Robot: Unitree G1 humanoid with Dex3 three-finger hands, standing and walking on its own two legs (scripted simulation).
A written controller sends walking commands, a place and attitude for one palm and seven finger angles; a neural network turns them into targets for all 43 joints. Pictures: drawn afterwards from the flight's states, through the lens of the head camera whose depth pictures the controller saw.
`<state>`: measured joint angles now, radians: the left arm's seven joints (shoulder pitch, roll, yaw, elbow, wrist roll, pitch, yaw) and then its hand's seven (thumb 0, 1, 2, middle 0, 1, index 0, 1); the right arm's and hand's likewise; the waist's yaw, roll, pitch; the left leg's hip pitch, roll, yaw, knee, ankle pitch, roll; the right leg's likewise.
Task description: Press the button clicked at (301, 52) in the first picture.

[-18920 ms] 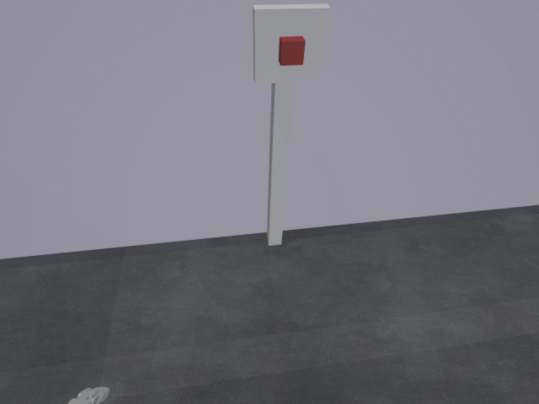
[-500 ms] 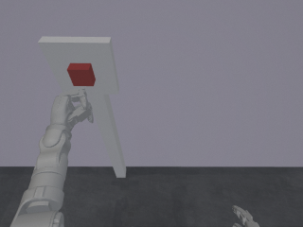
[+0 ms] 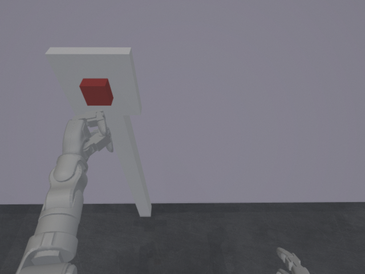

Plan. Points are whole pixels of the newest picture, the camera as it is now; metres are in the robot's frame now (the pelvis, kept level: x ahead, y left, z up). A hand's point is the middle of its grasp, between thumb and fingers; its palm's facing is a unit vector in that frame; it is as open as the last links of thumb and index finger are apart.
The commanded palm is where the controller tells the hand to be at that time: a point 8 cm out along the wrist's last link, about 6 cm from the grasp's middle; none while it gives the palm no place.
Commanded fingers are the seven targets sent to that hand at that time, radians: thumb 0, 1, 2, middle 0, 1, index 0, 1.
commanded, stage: aim a knuckle at the button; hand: left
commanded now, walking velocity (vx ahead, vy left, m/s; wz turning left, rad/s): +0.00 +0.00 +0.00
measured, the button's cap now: (97, 91) +0.49 +0.22 +0.14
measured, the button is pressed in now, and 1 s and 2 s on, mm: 0 1 4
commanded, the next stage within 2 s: press the button with the knuckle in 0.14 s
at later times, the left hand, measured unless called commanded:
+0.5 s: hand (107, 128) +0.40 +0.18 +0.12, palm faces +0.06 -1.00 -0.02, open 3.1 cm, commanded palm +0.37 +0.23 +0.11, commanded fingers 0.00 0.90 0.90 -1.30 -1.50 -1.30 -1.50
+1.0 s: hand (109, 118) +0.43 +0.19 +0.11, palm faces +0.05 -1.00 -0.01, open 3.0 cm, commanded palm +0.41 +0.24 +0.11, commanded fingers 0.00 0.90 0.90 -1.30 -1.50 -1.30 -1.50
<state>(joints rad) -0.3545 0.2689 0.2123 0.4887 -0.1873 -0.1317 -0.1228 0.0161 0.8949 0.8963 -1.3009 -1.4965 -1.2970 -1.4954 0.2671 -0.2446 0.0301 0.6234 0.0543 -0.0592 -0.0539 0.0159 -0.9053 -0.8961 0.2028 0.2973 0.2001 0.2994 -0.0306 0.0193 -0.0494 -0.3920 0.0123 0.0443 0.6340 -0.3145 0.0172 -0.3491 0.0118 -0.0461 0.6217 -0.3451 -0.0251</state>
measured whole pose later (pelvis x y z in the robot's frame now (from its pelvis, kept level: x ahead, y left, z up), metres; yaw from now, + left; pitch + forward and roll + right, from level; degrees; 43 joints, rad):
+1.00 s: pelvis +0.00 +0.00 +0.00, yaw +0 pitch +7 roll -1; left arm -0.61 0.34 0.28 0.82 -0.17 -0.21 -0.17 0.01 0.87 0.90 -1.30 -1.50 -1.30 -1.50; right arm 0.33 -0.26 0.02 0.65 0.05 -0.02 -0.05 0.01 -0.91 -0.90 0.20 0.30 0.20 0.30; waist -0.06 0.02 -0.06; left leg -0.47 0.02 0.04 0.67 -0.33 0.02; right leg -0.42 0.02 -0.05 0.65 -0.35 -0.02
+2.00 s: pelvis -0.04 +0.00 -0.02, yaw +0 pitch +10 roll -2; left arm -0.85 0.44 0.31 1.12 -0.14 -0.30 -0.19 -0.01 0.76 0.94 -1.30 -1.50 -1.34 -1.50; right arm 0.40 -0.28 0.03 0.68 0.04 -0.07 -0.04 0.01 -0.91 -0.90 0.20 0.30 0.20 0.30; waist -0.12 0.02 -0.06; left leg -0.64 0.03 0.03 0.77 -0.31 0.02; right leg -0.58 0.02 -0.06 0.73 -0.33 -0.02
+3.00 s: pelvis +0.00 -0.01 +0.00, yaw +0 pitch +2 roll +0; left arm -0.20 0.27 0.21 0.29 -0.23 -0.05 -0.17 0.02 0.90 0.90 -1.30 -1.50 -1.30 -1.50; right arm 0.24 -0.24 0.05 0.59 0.06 -0.05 -0.06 0.02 -0.90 -0.90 0.20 0.30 0.20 0.30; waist -0.01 0.04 -0.06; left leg -0.36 0.02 0.03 0.62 -0.31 0.01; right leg -0.31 0.02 -0.05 0.61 -0.34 -0.04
